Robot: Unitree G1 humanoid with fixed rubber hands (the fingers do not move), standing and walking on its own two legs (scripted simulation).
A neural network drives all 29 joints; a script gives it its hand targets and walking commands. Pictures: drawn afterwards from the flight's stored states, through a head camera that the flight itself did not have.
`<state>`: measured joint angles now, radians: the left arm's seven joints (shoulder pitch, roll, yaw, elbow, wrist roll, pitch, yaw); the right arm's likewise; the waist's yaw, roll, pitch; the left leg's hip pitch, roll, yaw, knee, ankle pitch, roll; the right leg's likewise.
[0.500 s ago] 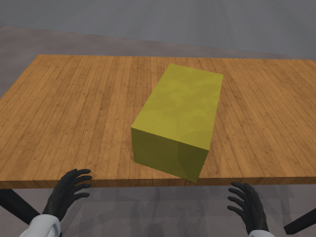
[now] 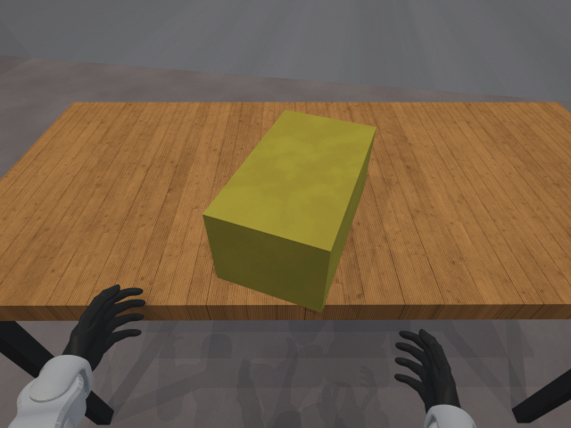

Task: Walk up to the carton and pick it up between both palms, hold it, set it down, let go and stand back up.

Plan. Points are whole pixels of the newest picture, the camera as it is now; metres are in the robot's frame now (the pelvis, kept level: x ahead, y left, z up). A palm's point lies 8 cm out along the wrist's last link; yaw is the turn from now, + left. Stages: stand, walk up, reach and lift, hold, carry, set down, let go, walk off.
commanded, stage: set down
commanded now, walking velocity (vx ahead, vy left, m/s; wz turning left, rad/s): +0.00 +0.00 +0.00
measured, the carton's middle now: (300, 198) +0.48 -0.01 +0.07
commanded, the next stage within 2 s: let go in 1.38 s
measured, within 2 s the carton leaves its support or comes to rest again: neither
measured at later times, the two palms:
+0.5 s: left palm (90, 350) +0.21 +0.27 +0.04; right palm (422, 391) +0.19 -0.17 -0.02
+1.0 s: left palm (94, 348) +0.22 +0.26 +0.05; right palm (435, 396) +0.19 -0.19 -0.03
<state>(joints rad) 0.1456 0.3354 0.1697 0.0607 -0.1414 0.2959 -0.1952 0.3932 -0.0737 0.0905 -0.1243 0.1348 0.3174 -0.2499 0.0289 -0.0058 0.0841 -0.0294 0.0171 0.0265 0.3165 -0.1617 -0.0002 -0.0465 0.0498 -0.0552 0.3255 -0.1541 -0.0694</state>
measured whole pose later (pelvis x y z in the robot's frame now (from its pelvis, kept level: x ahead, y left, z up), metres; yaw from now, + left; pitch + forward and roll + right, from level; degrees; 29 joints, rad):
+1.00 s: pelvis -0.02 +0.00 +0.00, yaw +3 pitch -10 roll +1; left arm -0.09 0.25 0.13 0.29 -0.04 0.36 -0.15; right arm 0.15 -0.13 -0.01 0.32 0.07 0.29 -0.11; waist 0.05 0.01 0.08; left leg -0.03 0.01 0.02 0.34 -0.15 0.00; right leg -0.04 0.02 -0.11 0.37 -0.16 -0.07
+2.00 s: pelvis -0.02 -0.02 -0.01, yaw +0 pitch -3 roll +1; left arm 0.18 0.22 0.01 0.39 0.00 0.18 0.03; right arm 0.27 -0.15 -0.07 0.51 0.01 -0.10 0.02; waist -0.03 -0.06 0.14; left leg -0.18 -0.02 -0.04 0.49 -0.27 -0.01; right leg -0.25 0.07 -0.07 0.47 -0.18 -0.10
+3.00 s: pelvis +0.04 +0.04 +0.00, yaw -2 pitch +0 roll -1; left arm 0.13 0.38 0.03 0.96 0.01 0.00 0.00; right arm 0.14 -0.34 -0.04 0.99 -0.02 -0.03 -0.02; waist 0.01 -0.04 0.05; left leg -0.05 -0.08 0.01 0.33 -0.28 0.07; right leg -0.16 0.03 0.00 0.39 -0.22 -0.02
